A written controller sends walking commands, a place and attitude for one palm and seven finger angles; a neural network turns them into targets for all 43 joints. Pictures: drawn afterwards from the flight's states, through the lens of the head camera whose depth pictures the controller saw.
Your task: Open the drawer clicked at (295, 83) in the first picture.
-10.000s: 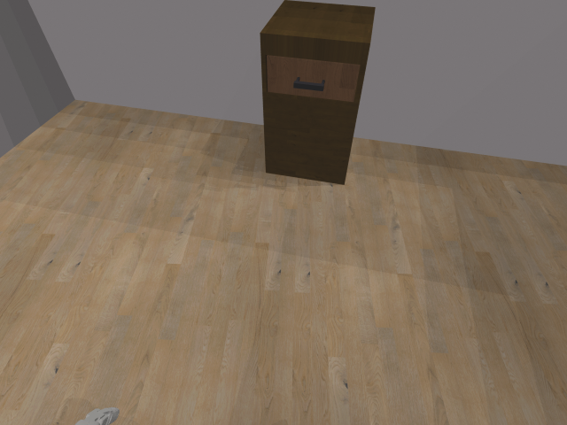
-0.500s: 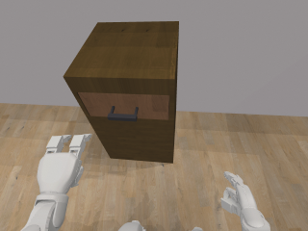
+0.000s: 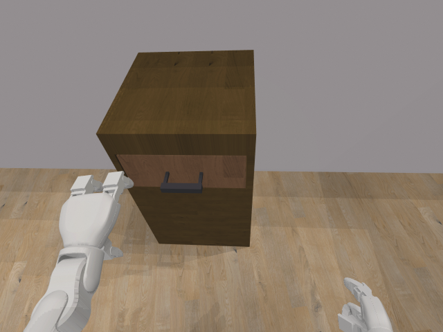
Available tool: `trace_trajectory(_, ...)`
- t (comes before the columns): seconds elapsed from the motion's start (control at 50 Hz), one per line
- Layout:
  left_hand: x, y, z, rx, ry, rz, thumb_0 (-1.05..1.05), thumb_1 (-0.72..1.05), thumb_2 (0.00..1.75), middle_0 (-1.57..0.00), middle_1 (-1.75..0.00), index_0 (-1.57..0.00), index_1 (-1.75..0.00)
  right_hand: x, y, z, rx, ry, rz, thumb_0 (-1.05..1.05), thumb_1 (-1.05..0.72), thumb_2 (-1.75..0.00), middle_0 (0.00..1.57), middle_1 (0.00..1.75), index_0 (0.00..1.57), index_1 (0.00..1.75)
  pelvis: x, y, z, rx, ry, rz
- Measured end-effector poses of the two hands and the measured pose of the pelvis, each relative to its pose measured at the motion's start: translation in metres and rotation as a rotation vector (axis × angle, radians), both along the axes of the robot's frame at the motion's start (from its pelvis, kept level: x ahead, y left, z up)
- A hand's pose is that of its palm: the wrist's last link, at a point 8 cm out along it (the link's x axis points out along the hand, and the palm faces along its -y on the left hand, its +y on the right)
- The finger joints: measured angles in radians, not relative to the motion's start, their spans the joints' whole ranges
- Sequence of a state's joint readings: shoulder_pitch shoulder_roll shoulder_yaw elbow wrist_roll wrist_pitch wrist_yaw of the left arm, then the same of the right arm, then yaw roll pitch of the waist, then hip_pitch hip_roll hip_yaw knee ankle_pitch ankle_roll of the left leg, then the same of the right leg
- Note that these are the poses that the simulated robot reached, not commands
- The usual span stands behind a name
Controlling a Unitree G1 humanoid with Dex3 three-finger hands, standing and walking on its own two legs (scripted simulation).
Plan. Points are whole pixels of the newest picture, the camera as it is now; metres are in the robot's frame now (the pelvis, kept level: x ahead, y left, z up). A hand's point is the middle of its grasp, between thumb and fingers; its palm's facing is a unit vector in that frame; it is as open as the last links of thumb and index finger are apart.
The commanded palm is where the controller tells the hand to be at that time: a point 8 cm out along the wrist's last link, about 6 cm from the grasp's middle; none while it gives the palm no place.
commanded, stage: raise the hand with hooked fingers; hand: left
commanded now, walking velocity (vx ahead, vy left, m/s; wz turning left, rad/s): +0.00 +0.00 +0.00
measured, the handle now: (182, 181) +0.55 +0.20 -0.19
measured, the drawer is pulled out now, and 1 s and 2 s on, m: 0.00 0.00 0.00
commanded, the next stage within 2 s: move the hooked fingers above the handle in 0.74 s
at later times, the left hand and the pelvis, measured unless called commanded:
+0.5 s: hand (109, 190) +0.32 +0.24 +0.09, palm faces +0.00 -0.08 -1.00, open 13.8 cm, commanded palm +0.29 +0.24 +0.15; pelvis +0.02 -0.01 +0.02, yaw +1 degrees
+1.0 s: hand (130, 200) +0.32 +0.21 +0.06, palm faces -0.06 -0.09 -0.99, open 13.8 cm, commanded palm +0.31 +0.22 +0.12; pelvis +0.01 -0.02 +0.02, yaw +1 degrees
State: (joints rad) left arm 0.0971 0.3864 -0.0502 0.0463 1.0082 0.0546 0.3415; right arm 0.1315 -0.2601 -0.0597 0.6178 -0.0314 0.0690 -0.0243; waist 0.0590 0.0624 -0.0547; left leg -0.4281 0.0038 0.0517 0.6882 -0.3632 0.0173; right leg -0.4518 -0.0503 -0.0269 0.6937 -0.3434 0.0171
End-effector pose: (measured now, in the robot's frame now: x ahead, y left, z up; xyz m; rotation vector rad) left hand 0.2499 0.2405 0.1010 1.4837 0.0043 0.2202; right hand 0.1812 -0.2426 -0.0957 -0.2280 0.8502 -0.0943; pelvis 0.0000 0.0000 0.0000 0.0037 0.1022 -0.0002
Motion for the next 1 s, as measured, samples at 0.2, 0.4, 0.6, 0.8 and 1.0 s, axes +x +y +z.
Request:
trace_trajectory(0.2,0.026,0.000,0.026,-0.001,0.095,-0.018,0.00,-0.43,0.32,-0.32,-1.17,-0.32,-1.16,0.029,0.043,0.018,0.077,-0.051,0.073,0.01,-0.90,-0.90,0.20,0.30,0.20,0.30,0.009,0.004,0.012,0.000,-0.046,0.003)
trace_trajectory(0.4,0.046,0.006,0.051,0.020,0.102,-0.038,0.00,-0.48,0.30,-0.32,-1.20,-0.32,-1.19,0.022,0.034,0.011,0.068,0.020,0.083,0.01,-0.90,-0.90,0.20,0.30,0.20,0.30,0.013,-0.003,0.018,-0.002,-0.055,0.018)
trace_trajectory(0.6,0.045,-0.016,0.038,-0.013,0.161,-0.111,0.00,-0.48,0.30,-0.32,-1.20,-0.32,-1.20,0.005,-0.002,0.006,0.032,0.077,0.029,0.01,-0.90,-0.90,0.20,0.30,0.20,0.30,0.017,-0.011,0.019,0.002,-0.038,0.008)
trace_trajectory(0.8,0.045,-0.018,0.044,0.010,0.075,-0.066,0.00,-0.49,0.30,-0.32,-1.21,-0.32,-1.20,0.008,-0.013,0.004,0.041,0.070,0.007,0.01,-0.90,-0.90,0.19,0.30,0.20,0.30,0.015,-0.021,0.018,0.007,-0.031,0.012)
trace_trajectory(1.0,0.053,-0.028,0.016,-0.014,0.197,-0.066,0.00,-0.49,0.30,-0.32,-1.21,-0.32,-1.20,0.016,-0.007,0.007,0.049,0.032,0.025,0.01,-0.90,-0.90,0.20,0.30,0.20,0.30,0.011,-0.024,0.017,0.011,-0.025,0.016)
